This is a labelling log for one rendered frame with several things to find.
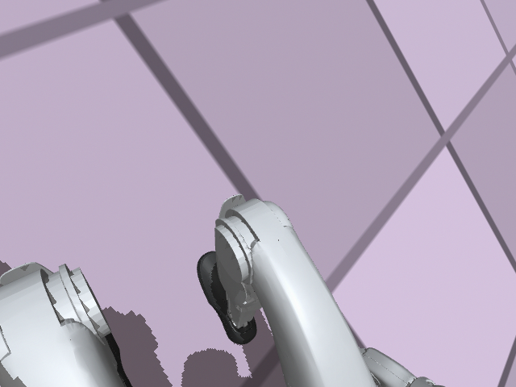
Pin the right robot foot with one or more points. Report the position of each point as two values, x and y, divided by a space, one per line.
216 296

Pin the left robot foot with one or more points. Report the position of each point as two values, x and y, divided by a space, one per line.
116 352

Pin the right robot hand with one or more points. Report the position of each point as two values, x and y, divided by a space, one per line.
385 371

